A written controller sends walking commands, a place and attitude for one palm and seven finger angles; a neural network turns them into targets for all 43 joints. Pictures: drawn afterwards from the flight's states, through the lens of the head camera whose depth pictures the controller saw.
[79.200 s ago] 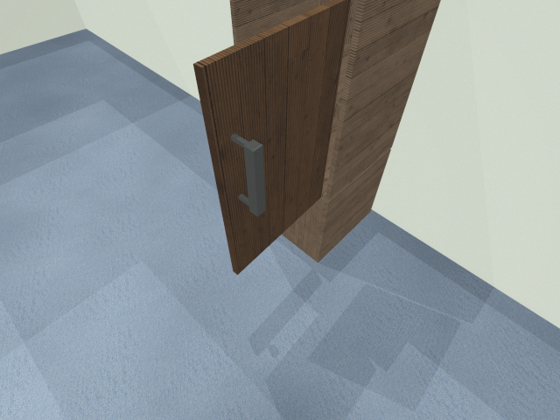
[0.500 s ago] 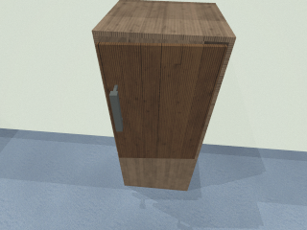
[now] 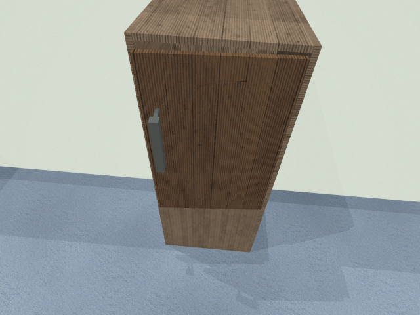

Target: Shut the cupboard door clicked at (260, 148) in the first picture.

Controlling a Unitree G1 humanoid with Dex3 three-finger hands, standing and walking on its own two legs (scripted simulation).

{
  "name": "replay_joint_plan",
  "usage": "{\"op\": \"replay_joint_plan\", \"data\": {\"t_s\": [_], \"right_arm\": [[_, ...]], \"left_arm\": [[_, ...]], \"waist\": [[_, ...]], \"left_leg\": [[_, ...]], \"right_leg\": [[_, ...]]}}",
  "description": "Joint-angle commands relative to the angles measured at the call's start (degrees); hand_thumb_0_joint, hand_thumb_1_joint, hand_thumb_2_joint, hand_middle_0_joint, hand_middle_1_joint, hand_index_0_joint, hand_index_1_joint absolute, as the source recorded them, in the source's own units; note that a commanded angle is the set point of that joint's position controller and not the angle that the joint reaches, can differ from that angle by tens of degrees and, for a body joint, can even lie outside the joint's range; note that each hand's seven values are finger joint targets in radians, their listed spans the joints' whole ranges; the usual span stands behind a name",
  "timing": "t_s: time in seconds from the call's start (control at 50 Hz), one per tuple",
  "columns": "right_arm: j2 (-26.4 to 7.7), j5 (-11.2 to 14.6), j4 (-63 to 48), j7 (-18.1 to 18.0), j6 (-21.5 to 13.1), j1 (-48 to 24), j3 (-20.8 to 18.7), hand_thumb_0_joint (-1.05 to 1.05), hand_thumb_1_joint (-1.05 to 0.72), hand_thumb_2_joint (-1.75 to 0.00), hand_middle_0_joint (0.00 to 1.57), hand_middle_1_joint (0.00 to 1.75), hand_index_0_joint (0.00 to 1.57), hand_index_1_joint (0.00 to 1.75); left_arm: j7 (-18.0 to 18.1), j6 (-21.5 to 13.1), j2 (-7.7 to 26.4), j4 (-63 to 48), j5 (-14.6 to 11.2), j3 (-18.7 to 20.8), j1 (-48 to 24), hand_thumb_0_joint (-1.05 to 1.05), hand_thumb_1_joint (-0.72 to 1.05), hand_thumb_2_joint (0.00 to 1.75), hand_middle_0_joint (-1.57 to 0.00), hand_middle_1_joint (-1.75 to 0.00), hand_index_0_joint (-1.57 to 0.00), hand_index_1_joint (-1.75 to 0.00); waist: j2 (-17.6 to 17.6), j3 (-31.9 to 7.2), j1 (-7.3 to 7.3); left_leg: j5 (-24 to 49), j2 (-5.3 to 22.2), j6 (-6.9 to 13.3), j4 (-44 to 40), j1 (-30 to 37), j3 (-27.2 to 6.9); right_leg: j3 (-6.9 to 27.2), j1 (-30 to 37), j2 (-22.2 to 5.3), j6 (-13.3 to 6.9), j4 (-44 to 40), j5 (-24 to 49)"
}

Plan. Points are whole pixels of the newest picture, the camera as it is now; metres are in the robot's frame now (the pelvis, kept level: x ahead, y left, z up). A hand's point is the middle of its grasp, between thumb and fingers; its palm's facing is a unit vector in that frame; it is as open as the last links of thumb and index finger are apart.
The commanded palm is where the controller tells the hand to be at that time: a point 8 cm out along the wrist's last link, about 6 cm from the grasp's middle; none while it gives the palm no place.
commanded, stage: shuffle to correct the standing spot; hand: left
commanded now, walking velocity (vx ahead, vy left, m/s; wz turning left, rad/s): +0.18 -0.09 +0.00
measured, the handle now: (159, 141) +0.53 +0.17 +0.01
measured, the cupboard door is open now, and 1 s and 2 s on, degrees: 4 4 4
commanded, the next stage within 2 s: come to a stop and stand still in 0.32 s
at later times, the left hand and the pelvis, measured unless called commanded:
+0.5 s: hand out of the picture +0.03 +0.13 -0.19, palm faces +0.04 -0.99 -0.11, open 7.4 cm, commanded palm none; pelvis +0.08 -0.01 -0.02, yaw -2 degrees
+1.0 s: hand out of the picture +0.13 +0.18 -0.18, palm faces -0.04 -0.98 -0.21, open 7.3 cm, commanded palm none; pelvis +0.08 +0.00 -0.01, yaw -3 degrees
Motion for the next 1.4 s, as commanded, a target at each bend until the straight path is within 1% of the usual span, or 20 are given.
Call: {"op": "replay_joint_plan", "data": {"t_s": [0.0, 0.16, 0.36, 0.44, 0.48, 0.52, 0.56, 0.58, 0.62, 0.66, 0.7, 0.74, 0.78, 0.8, 0.82, 0.84, 0.86, 0.94, 1.06, 1.38], "right_arm": [[-5.72, -0.02, -2.22, -0.62, -1.21, 0.73, -1.36, 0.00, -0.90, -0.90, 0.20, 0.30, 0.20, 0.30], [-2.84, 0.30, -1.42, -1.38, -1.74, 3.94, -2.59, 0.00, -0.90, -0.90, 0.20, 0.30, 0.20, 0.30], [2.59, 0.55, -0.13, -2.35, -3.48, 7.35, -2.19, 0.00, -0.90, -0.90, 0.20, 0.30, 0.20, 0.30], [-1.99, 0.03, 2.73, -3.64, -3.29, 12.96, -3.24, 0.00, -0.90, -0.90, 0.20, 0.30, 0.20, 0.30], [-1.76, -0.36, 2.37, -3.91, -2.52, 12.03, -2.78, 0.00, -0.90, -0.90, 0.20, 0.30, 0.20, 0.30], [-0.91, 0.22, 0.66, -4.21, -2.29, 7.46, -2.60, 0.00, -0.90, -0.90, 0.20, 0.30, 0.20, 0.30], [3.03, 1.13, -1.65, -3.89, -1.79, 3.57, -2.14, 0.00, -0.90, -0.90, 0.20, 0.30, 0.20, 0.30], [4.14, 1.41, -2.76, -3.82, -1.19, 1.38, -2.29, 0.00, -0.90, -0.90, 0.20, 0.30, 0.20, 0.30], [4.61, 1.60, -3.23, -3.46, -0.71, -0.30, -2.42, 0.00, -0.90, -0.90, 0.20, 0.30, 0.20, 0.30], [5.31, 1.40, -2.65, -2.99, -0.29, 0.64, -2.25, 0.00, -0.90, -0.90, 0.20, 0.30, 0.20, 0.30], [4.88, 1.10, -1.47, -2.68, -0.37, 3.20, -2.28, 0.00, -0.90, -0.90, 0.20, 0.30, 0.20, 0.30], [1.23, 0.48, -1.62, -2.55, -0.84, 3.02, -2.70, 0.00, -0.90, -0.90, 0.20, 0.30, 0.20, 0.30], [-0.12, 0.51, -2.13, -2.16, -1.04, 1.25, -2.76, 0.00, -0.90, -0.90, 0.20, 0.30, 0.20, 0.30], [0.11, 0.61, -2.34, -2.22, -1.10, -0.31, -2.45, 0.00, -0.90, -0.90, 0.20, 0.30, 0.20, 0.30], [-3.89, 1.28, -6.76, -2.26, -2.09, -3.43, -2.68, 0.00, -0.90, -0.90, 0.20, 0.30, 0.20, 0.30], [-0.85, 0.88, -8.30, -1.35, -1.80, -0.20, -2.32, 0.00, -0.90, -0.90, 0.20, 0.30, 0.20, 0.30], [0.31, 0.70, -8.43, -1.14, -1.46, 0.58, -1.90, 0.00, -0.90, -0.90, 0.20, 0.30, 0.20, 0.30], [-2.23, 0.20, -9.41, -1.15, -2.33, 0.81, -1.28, 0.00, -0.90, -0.90, 0.20, 0.30, 0.20, 0.30], [-3.89, -0.04, -10.70, -0.83, -1.72, -0.25, -1.23, 0.00, -0.90, -0.90, 0.20, 0.30, 0.20, 0.30], [-2.64, 0.50, -4.56, -0.86, -2.65, 2.88, -0.35, 0.00, -0.90, -0.90, 0.20, 0.30, 0.20, 0.30]], "left_arm": [[0.26, -0.77, 3.53, -1.69, 0.24, 1.16, 4.48, 0.00, 0.90, 0.90, -0.20, -0.30, -0.20, -0.30], [0.16, -1.26, -0.40, -0.56, 0.43, 1.81, 9.47, 0.00, 0.90, 0.90, -0.20, -0.30, -0.20, -0.30], [0.70, -1.83, -1.67, 1.06, 0.19, 3.28, 12.92, 0.00, 0.90, 0.90, -0.20, -0.30, -0.20, -0.30], [0.66, -1.25, -5.28, -1.18, 0.61, 2.84, 8.47, 0.00, 0.90, 0.90, -0.20, -0.30, -0.20, -0.30], [0.71, -0.78, -5.46, -2.37, 0.44, 2.70, 5.61, 0.00, 0.90, 0.90, -0.20, -0.30, -0.20, -0.30], [0.83, -1.01, -4.78, -0.48, 0.29, 3.38, 11.94, 0.00, 0.90, 0.90, -0.20, -0.30, -0.20, -0.30], [1.98, -1.29, 0.06, 1.25, 0.09, 4.11, 16.36, 0.00, 0.90, 0.90, -0.20, -0.30, -0.20, -0.30], [2.17, -1.34, 0.29, 1.38, 0.23, 3.67, 15.50, 0.00, 0.90, 0.90, -0.20, -0.30, -0.20, -0.30], [2.56, -0.97, 0.26, -0.74, 0.66, 3.29, 9.66, 0.00, 0.90, 0.90, -0.20, -0.30, -0.20, -0.30], [2.56, -0.78, 0.98, -2.13, 0.51, 3.13, 5.26, 0.00, 0.90, 0.90, -0.20, -0.30, -0.20, -0.30], [2.58, -0.52, 1.05, -3.06, -0.15, 3.20, 2.64, 0.00, 0.90, 0.90, -0.20, -0.30, -0.20, -0.30], [2.37, -0.30, -0.40, -4.14, -0.48, 3.16, 2.80, 0.00, 0.90, 0.90, -0.20, -0.30, -0.20, -0.30], [2.60, 0.21, -1.13, -4.41, 0.07, 3.03, 2.06, 0.00, 0.90, 0.90, -0.20, -0.30, -0.20, -0.30], [2.48, 0.20, -0.92, -4.04, -0.07, 2.81, 2.05, 0.00, 0.90, 0.90, -0.20, -0.30, -0.20, -0.30], [4.15, -1.35, 2.65, -2.00, 0.42, 2.60, 7.61, 0.00, 0.90, 0.90, -0.20, -0.30, -0.20, -0.30], [3.60, -2.10, 3.97, -4.82, 0.19, 2.85, 4.21, 0.00, 0.90, 0.90, -0.20, -0.30, -0.20, -0.30], [3.17, -2.33, 3.61, -5.76, 0.26, 2.17, 1.44, 0.00, 0.90, 0.90, -0.20, -0.30, -0.20, -0.30], [2.31, -1.38, 2.22, -6.44, -0.08, 1.61, 1.60, 0.00, 0.90, 0.90, -0.20, -0.30, -0.20, -0.30], [1.19, -0.20, 1.68, -6.01, 0.30, 0.76, 1.66, 0.00, 0.90, 0.90, -0.20, -0.30, -0.20, -0.30], [0.99, -1.70, 1.46, -0.95, 0.02, -0.04, 4.88, 0.00, 0.90, 0.90, -0.20, -0.30, -0.20, -0.30]], "waist": [[1.83, 5.17, 0.38], [2.96, 8.04, 0.41], [-2.77, 3.15, -0.57], [13.24, 4.79, -2.45], [11.29, 6.82, -2.00], [5.12, 4.07, 1.57], [-8.41, 0.08, 3.08], [-10.39, -0.44, 3.12], [-6.34, 0.74, 1.78], [-4.88, 0.66, 0.43], [-5.75, -0.35, -0.89], [-0.03, -1.88, -0.09], [4.97, 0.60, 0.43], [5.47, 1.28, 0.92], [0.45, -1.01, 2.19], [-3.40, -2.42, -0.52], [-2.96, -2.69, -1.55], [9.29, -0.71, 0.16], [3.08, 7.27, 0.49], [0.17, 1.79, 0.25]], "left_leg": [[-19.83, 6.35, 0.94, -8.90, -6.06, -7.90], [-22.08, 7.65, 2.32, -7.45, -6.86, -8.45], [-1.69, 4.42, 1.22, 6.86, -2.80, 0.32], [26.64, 16.19, 6.47, -1.31, 9.44, -11.74], [41.85, 17.56, 7.80, -0.10, 9.55, -10.57], [39.44, 10.27, 3.01, 9.34, 2.57, -2.48], [-1.19, 2.50, -1.78, 18.32, -8.87, 3.54], [-19.11, 2.18, -1.90, 21.52, -10.93, 2.16], [-19.38, 2.71, -1.90, 21.66, -11.29, -0.02], [-14.54, 2.13, -2.15, 14.60, -7.75, 0.93], [-0.96, 2.07, -2.18, 2.94, -1.19, 2.33], [23.95, 7.72, -0.12, 1.21, 7.31, -1.04], [26.66, 9.91, 1.75, 0.23, 3.62, -2.99], [24.85, 9.92, 2.12, -1.14, 2.23, -3.74], [31.08, 9.04, 0.56, 13.61, 3.58, -1.58], [0.85, 5.82, 0.07, 11.15, -2.91, -0.67], [-7.13, 4.14, -0.34, 8.26, -2.52, 0.23], [10.97, 8.46, 2.83, -0.70, -1.29, -6.23], [-19.23, 7.42, 2.96, -10.40, -9.22, -9.10], [-7.24, 6.39, 2.47, -8.21, -1.32, -5.79]], "right_leg": [[4.19, -2.10, -2.57, -1.96, -4.01, -13.17], [3.78, -4.38, -1.67, -3.21, -1.38, -12.61], [7.84, -0.19, -4.99, -6.40, 0.57, 4.62], [-3.42, -12.18, 1.46, -2.14, 15.41, 0.00], [-4.45, -12.17, 0.57, -1.76, 12.04, -12.28], [-2.65, 2.47, -1.31, -2.28, 1.80, 15.63], [5.16, 14.99, -12.00, -6.58, 2.56, 59.53], [7.11, 15.27, -16.13, -9.76, 2.37, 68.15], [6.48, 12.43, -16.23, -12.30, 1.72, 60.64], [4.39, 9.57, -13.79, -11.11, 1.69, 51.89], [2.67, 7.19, -10.85, -8.10, 4.22, 42.93], [0.58, 0.91, -6.63, -3.19, 4.24, 26.74], [-0.01, 2.05, -4.33, -0.99, 2.38, 13.40], [-0.13, 3.35, -4.21, -0.84, 1.57, 11.06], [4.38, -0.28, -6.89, -0.86, -1.98, 32.50], [6.06, 3.50, -10.44, -4.09, -0.72, 28.18], [6.31, 1.42, -10.54, -6.09, -0.34, 20.42], [0.14, 0.21, -2.49, -3.38, 4.15, -0.20], [0.41, -3.15, -1.82, -3.00, 0.82, -11.22], [3.89, -3.18, -4.00, -3.16, -2.91, -5.09]]}}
